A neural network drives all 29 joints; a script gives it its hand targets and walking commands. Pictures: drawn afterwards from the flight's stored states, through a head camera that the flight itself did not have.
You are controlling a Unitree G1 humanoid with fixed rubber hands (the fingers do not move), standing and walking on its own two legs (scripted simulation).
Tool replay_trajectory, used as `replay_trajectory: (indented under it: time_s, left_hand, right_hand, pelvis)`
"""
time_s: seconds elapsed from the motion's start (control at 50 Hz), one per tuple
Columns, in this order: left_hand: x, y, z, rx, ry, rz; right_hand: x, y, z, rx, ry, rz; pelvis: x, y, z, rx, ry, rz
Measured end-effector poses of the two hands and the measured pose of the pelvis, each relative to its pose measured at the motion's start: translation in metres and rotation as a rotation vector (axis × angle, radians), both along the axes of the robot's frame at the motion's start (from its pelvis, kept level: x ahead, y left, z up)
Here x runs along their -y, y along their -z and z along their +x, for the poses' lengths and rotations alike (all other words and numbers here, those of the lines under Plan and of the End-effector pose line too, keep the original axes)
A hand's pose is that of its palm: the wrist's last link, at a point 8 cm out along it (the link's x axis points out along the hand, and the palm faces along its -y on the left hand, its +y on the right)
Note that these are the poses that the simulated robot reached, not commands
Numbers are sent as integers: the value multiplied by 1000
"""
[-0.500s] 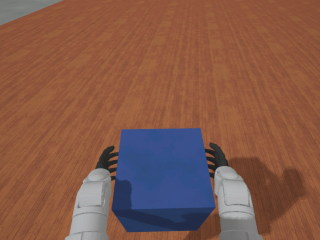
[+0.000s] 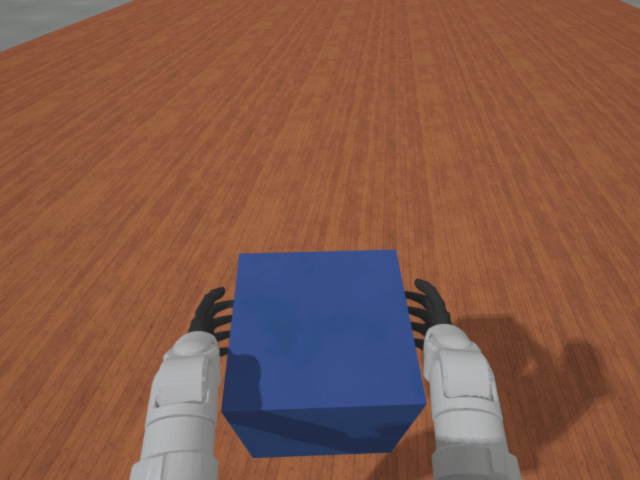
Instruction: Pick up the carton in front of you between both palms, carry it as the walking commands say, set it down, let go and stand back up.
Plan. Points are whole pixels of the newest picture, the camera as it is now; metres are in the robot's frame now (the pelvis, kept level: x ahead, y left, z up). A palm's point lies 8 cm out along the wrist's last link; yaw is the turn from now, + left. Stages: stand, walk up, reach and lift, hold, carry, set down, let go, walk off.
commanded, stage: set down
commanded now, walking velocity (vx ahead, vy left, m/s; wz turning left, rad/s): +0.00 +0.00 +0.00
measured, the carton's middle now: (320, 360) +0.31 +0.00 -0.02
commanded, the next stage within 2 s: none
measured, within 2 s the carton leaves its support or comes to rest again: neither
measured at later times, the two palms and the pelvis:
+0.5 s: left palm (238, 373) +0.36 +0.14 -0.14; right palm (412, 379) +0.34 -0.16 -0.13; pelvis -0.02 +0.01 -0.07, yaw +0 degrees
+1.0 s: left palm (249, 377) +0.43 +0.14 -0.27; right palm (395, 386) +0.40 -0.16 -0.26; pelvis -0.04 +0.00 -0.19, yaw +3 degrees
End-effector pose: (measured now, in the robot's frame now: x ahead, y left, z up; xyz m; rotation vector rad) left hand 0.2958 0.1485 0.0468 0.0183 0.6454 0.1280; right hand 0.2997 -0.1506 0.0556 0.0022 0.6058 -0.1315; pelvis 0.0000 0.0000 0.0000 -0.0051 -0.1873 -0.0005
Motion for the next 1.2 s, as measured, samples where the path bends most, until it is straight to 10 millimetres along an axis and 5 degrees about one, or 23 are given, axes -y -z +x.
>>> replay_trajectory:
  time_s: [0.2,0.4,0.54,0.7,0.84,1.2]
  left_hand:
    - [1,32,37,-21,11,-11]
    - [8,137,61,-48,81,26]
    - [13,205,74,-7,66,-13]
    - [12,236,103,17,37,-34]
    - [4,269,109,-30,25,-30]
    - [34,386,157,-46,155,-3]
  right_hand:
    - [1,35,30,-21,47,35]
    - [8,139,40,-49,64,-9]
    - [12,203,52,-4,83,-1]
    - [11,232,86,22,88,25]
    - [4,265,96,-25,88,40]
    - [31,388,107,-40,182,16]
  pelvis:
    - [-2,14,-7,-92,1,-5]
    - [-8,41,-19,-391,12,1]
    - [-12,78,-24,-614,-12,-1]
    - [-8,122,-27,-755,-30,-4]
    - [-4,149,-28,-842,-33,-6]
    - [-6,247,-52,-985,-36,-17]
